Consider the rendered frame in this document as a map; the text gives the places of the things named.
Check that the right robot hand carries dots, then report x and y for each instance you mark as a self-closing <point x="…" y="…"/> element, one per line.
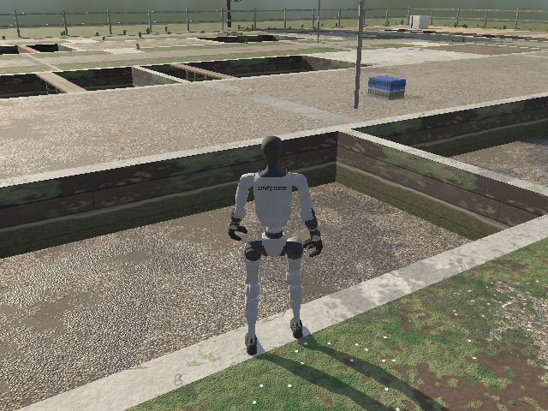
<point x="311" y="243"/>

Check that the robot left forearm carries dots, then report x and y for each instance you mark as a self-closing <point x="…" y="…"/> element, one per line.
<point x="234" y="222"/>

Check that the humanoid robot head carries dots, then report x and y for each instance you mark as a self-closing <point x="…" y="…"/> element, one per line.
<point x="272" y="148"/>

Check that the robot right upper arm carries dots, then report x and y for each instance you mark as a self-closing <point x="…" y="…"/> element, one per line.
<point x="300" y="181"/>

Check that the left robot hand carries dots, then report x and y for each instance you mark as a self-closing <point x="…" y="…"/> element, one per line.
<point x="232" y="234"/>

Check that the humanoid robot torso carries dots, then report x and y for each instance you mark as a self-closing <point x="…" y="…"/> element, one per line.
<point x="273" y="201"/>

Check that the robot right forearm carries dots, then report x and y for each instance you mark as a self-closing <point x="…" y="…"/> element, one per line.
<point x="313" y="229"/>

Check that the robot left upper arm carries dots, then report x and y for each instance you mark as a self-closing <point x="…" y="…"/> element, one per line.
<point x="246" y="181"/>

